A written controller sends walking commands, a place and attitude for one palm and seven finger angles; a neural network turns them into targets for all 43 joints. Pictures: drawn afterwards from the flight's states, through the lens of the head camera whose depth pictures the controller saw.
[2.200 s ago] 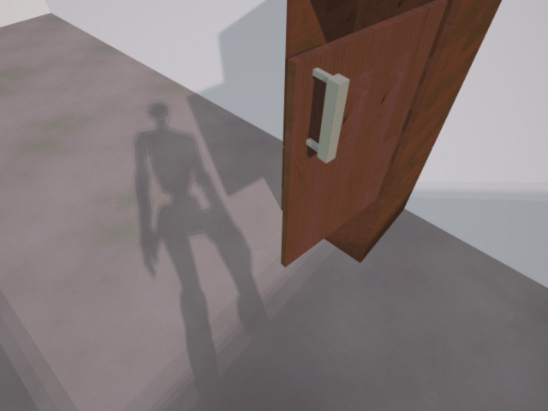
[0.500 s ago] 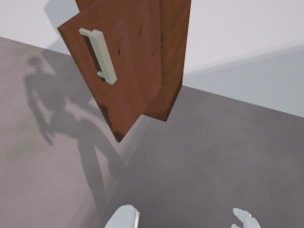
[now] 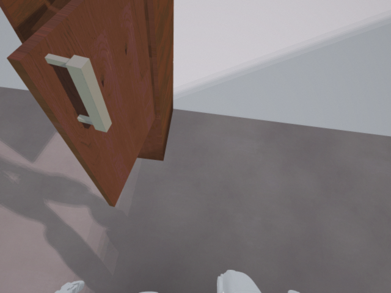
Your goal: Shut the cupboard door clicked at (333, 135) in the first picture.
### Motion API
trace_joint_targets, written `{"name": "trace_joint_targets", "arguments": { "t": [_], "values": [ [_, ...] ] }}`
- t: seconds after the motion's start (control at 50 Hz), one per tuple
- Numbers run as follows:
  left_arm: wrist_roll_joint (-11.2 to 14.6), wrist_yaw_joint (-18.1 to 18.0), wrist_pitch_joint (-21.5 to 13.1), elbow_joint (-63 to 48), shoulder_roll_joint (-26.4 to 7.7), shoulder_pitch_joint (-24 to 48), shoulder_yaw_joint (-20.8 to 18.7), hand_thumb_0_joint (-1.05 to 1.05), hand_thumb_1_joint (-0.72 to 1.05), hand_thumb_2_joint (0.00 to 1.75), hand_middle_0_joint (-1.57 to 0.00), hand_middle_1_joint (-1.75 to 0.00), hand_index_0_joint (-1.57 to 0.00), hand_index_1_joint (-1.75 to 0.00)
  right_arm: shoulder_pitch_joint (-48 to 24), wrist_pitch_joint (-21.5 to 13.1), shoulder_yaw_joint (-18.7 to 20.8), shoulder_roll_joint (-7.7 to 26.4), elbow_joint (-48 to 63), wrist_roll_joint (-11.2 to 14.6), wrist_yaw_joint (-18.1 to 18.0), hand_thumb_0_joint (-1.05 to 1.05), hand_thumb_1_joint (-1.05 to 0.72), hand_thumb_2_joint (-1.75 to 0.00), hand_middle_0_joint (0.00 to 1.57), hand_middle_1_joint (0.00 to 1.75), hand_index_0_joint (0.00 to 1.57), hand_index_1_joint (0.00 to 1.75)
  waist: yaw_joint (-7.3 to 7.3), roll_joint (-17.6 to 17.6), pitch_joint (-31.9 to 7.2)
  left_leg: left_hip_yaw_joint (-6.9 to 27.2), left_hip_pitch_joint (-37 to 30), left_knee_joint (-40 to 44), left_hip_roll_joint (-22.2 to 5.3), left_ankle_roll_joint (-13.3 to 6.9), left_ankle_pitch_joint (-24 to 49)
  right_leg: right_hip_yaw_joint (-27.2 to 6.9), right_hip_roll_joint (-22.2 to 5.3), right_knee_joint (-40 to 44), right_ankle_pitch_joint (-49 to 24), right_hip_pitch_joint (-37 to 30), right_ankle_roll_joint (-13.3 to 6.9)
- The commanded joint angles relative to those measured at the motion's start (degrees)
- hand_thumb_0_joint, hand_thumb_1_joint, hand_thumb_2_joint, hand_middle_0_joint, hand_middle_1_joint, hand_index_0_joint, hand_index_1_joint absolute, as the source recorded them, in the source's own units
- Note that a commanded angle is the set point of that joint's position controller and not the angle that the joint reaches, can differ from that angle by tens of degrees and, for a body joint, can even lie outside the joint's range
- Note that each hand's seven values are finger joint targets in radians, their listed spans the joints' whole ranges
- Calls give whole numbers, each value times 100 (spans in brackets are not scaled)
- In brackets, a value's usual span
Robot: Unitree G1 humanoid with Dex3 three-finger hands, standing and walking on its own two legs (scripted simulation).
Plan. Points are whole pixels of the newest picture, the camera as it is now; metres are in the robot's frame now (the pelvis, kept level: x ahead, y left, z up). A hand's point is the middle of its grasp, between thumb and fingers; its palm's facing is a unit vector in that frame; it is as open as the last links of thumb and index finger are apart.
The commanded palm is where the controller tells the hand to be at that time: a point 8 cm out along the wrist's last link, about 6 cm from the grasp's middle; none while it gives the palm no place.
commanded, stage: walk around to get in front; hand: left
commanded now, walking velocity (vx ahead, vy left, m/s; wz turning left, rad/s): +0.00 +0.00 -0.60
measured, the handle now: (81, 96) +0.39 +0.25 +0.15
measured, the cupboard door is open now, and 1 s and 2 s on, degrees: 81 81 81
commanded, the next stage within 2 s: none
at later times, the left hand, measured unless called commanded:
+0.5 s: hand (152, 255) +0.20 +0.11 -0.16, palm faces -0.34 -0.91 -0.22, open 7.4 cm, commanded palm none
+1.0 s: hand (164, 224) +0.27 +0.10 -0.17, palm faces -0.58 -0.78 -0.23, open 7.4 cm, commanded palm none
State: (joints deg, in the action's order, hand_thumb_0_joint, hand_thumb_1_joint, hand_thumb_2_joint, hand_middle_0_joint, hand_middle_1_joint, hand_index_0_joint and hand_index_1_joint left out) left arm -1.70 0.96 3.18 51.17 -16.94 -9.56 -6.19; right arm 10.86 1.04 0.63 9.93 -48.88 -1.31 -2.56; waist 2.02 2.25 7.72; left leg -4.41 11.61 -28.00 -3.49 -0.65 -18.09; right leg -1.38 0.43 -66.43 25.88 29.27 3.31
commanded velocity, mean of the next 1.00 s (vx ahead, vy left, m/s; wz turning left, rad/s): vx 0.00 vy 0.00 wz -0.60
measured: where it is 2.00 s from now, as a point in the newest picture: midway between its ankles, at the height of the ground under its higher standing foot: outside the picture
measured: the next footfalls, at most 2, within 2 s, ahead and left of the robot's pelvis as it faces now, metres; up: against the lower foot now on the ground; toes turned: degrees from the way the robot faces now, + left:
right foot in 0.22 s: +0.05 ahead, -0.14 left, +0.00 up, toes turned -14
left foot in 0.64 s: +0.15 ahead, +0.08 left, +0.00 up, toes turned -22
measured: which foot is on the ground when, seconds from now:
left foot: down 0.00-0.22, up 0.24-0.62, down 0.64-1.00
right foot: up 0.00-0.20, down 0.22-0.64, up 0.66-1.00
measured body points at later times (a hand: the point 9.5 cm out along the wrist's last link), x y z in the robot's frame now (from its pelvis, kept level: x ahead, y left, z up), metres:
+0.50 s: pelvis +0.04 -0.03 +0.00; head +0.10 -0.05 +0.44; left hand +0.22 +0.16 -0.15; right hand +0.03 -0.29 -0.15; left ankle +0.09 +0.12 -0.68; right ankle +0.01 -0.13 -0.74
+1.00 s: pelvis +0.08 -0.02 -0.01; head +0.12 -0.05 +0.44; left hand +0.30 +0.14 -0.15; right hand -0.03 -0.24 -0.15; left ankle +0.11 +0.10 -0.74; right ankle +0.00 -0.12 -0.71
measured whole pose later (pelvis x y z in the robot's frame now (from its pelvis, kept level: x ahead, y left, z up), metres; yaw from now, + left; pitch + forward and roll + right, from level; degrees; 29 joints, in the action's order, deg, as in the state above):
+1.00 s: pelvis +0.08 -0.02 -0.01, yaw -38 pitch +1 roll -1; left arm -1.7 1.9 3.6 51.7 -13.5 -9.1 -4.7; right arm 14.4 1.0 2.0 11.0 -50.7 -1.5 -1.5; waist -0.4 -0.8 6.3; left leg -14.2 10.3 -30.8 -7.8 0.8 -20.1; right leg 4.1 -2.2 -45.3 24.0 21.9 1.9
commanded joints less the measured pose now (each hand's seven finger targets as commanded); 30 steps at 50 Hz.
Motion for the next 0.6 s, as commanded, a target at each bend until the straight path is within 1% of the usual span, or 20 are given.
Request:
{"name": "trace_joint_targets", "arguments": {
  "t": [0.0, 0.04, 0.1, 0.12, 0.14, 0.16, 0.18, 0.2, 0.22, 0.24, 0.26, 0.28, 0.3, 0.34, 0.38, 0.46, 0.52, 0.54, 0.56, 0.58],
  "values": [
    [49, 89, -66, -545, 12, 266, 91, 0, 90, 90, -20, -30, -20, -30, 649, -137, 359, 1145, 210, -23, -51, 0, -90, -90, 20, 30, 20, 30, -345, -1158, -917, 342, -1266, 488, -1341, -598, 4358, 293, -247, 659, -220, 387, 22],
    [46, 114, -73, -618, 85, 493, 135, 0, 90, 90, -20, -30, -20, -30, 761, -130, 379, 1195, 133, -43, -22, 0, -90, -90, 20, 30, 20, 30, -423, -1350, -819, 112, -1154, 446, -1343, -561, 4270, 481, -234, 1411, -294, 74, -44],
    [38, 118, -129, -629, 54, 524, 164, 0, 90, 90, -20, -30, -20, -30, 809, -112, 415, 1281, 73, -50, 16, 0, -90, -90, 20, 30, 20, 30, -449, -1590, -893, -93, -1237, 200, -1433, -512, 4476, 702, -104, 2275, -285, -367, -205],
    [48, 108, -150, -609, 23, 484, 163, 0, 90, 90, -20, -30, -20, -30, 780, -107, 429, 1325, 86, -44, 27, 0, -90, -90, 20, 30, 20, 30, -402, -1586, -885, -109, -1169, 66, -1488, -462, 4580, 721, -82, 2590, -326, -601, -275],
    [54, 92, -175, -564, -27, 299, 150, 0, 90, 90, -20, -30, -20, -30, 739, -103, 439, 1358, 89, -21, 41, 0, -90, -90, 20, 30, 20, 30, -287, -1442, -962, -174, -1051, -175, -1484, -364, 4679, 753, -15, 2974, -616, -991, -350],
    [54, 68, -212, -469, -108, -39, 120, 0, 90, 90, -20, -30, -20, -30, 657, -98, 448, 1390, 111, 18, 61, 0, -90, -90, 20, 30, 20, 30, -72, -1200, -1097, -301, -831, -665, -1393, -214, 4688, 789, 42, 3545, -1190, -1617, -423],
    [30, 23, -283, -289, -408, -681, 52, 0, 90, 90, -20, -30, -20, -30, 515, -98, 450, 1371, 196, 92, 110, 0, -90, -90, 20, 30, 20, 30, 265, -650, -1403, -507, -122, -1642, -1223, 45, 4050, 405, -275, 4161, -2523, -2815, -577],
    [-15, -88, -357, -133, -1088, -1215, -120, 0, 90, 90, -20, -30, -20, -30, 318, -82, 340, 864, 440, 141, 146, 0, -90, -90, 20, 30, 20, 30, 483, 1293, -1583, -825, 1753, -3293, -274, 429, -315, -1841, -1955, 4374, -5266, -4004, -1290],
    [101, -169, -319, -6, -1299, -1344, -130, 0, 90, 90, -20, -30, -20, -30, 103, 11, 334, 947, 488, 125, 96, 0, -90, -90, 20, 30, 20, 30, 508, 1387, -1642, 78, 2130, -4226, 21, 451, -2037, -2252, -2422, 4176, -6445, -3725, -1805],
    [113, -232, -281, -95, -1011, -983, -65, 0, 90, 90, -20, -30, -20, -30, 136, 64, 343, 929, 420, 119, 69, 0, -90, -90, 20, 30, 20, 30, 298, 883, -1225, 609, 2319, -4376, -206, 385, -1678, -1849, -2242, 4294, -5136, -3284, -1839],
    [68, -278, -249, -270, -775, -569, -43, 0, 90, 90, -20, -30, -20, -30, 139, 83, 343, 818, 358, 83, 78, 0, -90, -90, 20, 30, 20, 30, 144, 1160, -995, 610, 2410, -4303, -296, 404, -1281, -1655, -1829, 4414, -4335, -2893, -1594],
    [73, -288, -204, -385, -661, -123, -5, 0, 90, 90, -20, -30, -20, -30, 166, 112, 384, 905, 257, 79, 99, 0, -90, -90, 20, 30, 20, 30, -41, 1031, -927, 561, 2188, -4234, -319, 460, -920, -1424, -1562, 4468, -3784, -2630, -1449],
    [80, -278, -217, -449, -579, 65, 49, 0, 90, 90, -20, -30, -20, -30, 202, 135, 371, 912, 179, 63, 114, 0, -90, -90, 20, 30, 20, 30, -148, 800, -789, 538, 1984, -4132, -283, 499, -672, -1228, -1444, 4545, -3611, -2218, -1350],
    [57, -247, -260, -517, -567, 164, 46, 0, 90, 90, -20, -30, -20, -30, 365, 172, 372, 793, 96, 43, 130, 0, -90, -90, 20, 30, 20, 30, -307, 396, -781, 458, 1683, -3779, -153, 536, -461, -1113, -1298, 4597, -3427, -1843, -1298],
    [28, -225, -278, -468, -608, 112, 27, 0, 90, 90, -20, -30, -20, -30, 355, 157, 372, 729, 85, 54, 128, 0, -90, -90, 20, 30, 20, 30, -295, 283, -866, 405, 1535, -3300, -48, 554, -446, -1151, -1223, 4558, -3432, -1920, -1308],
    [21, -163, -257, -444, -667, -13, -27, 0, 90, 90, -20, -30, -20, -30, 100, 102, 382, 693, 198, 73, 116, 0, -90, -90, 20, 30, 20, 30, -215, 590, -749, 343, 1387, -2457, 118, 521, -519, -1452, -1147, 4543, -3148, -1782, -1355],
    [18, -165, -239, -457, -634, -15, -67, 0, 90, 90, -20, -30, -20, -30, 121, -2, 370, 685, 235, 108, 81, 0, -90, -90, 20, 30, 20, 30, -198, 733, -935, 325, 997, -1538, 262, 460, -592, -1717, -1093, 4227, -3744, -1875, -1355],
    [36, -169, -229, -455, -616, 49, -79, 0, 90, 90, -20, -30, -20, -30, 282, -30, 369, 688, 187, 119, 59, 0, -90, -90, 20, 30, 20, 30, -295, 748, -1038, 333, 765, -1130, 291, 439, -384, -1727, -1025, 4075, -3821, -1877, -1278],
    [66, -170, -208, -462, -568, 116, -67, 0, 90, 90, -20, -30, -20, -30, 463, -58, 373, 730, 129, 120, 34, 0, -90, -90, 20, 30, 20, 30, -385, 721, -1081, 338, 297, -570, 281, 418, 34, -1739, -941, 3901, -3643, -1605, -1126],
    [86, -173, -189, -497, -432, 211, -46, 0, 90, 90, -20, -30, -20, -30, 721, -104, 396, 824, 41, 118, 19, 0, -90, -90, 20, 30, 20, 30, -530, 352, -1201, 439, -441, 196, 62, 355, 546, -1589, -720, 3556, -3163, -1153, -877]
  ]
}}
